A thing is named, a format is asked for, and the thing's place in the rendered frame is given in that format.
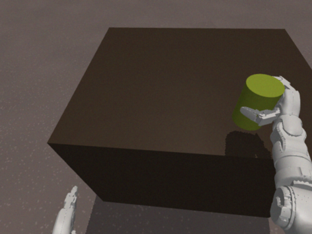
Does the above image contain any right robot hand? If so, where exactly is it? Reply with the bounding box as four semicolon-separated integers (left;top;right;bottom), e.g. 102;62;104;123
240;76;300;126

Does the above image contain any left robot hand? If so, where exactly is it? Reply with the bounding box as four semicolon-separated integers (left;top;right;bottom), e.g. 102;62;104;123
52;186;78;234

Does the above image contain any can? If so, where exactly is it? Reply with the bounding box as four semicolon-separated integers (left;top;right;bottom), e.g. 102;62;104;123
232;74;285;131

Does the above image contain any right robot arm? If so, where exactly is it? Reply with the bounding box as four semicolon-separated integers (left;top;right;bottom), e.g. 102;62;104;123
270;115;312;234

